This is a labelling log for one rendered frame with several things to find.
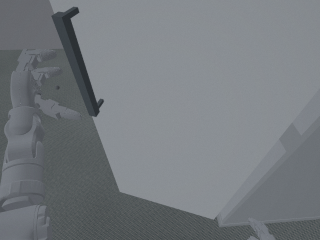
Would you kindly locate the robot left forearm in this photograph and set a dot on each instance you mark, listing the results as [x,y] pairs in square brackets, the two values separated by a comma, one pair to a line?
[23,165]

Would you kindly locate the right robot hand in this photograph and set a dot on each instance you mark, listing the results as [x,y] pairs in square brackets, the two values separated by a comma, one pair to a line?
[260,229]

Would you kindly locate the fridge door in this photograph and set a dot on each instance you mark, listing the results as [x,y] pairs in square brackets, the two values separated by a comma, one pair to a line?
[196,92]

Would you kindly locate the left robot hand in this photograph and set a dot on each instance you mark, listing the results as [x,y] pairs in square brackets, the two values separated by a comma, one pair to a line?
[27,79]

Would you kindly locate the left robot upper arm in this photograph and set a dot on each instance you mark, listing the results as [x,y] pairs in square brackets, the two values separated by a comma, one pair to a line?
[27,223]

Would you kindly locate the handle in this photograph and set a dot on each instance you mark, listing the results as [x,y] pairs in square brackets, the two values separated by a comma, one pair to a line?
[65,30]

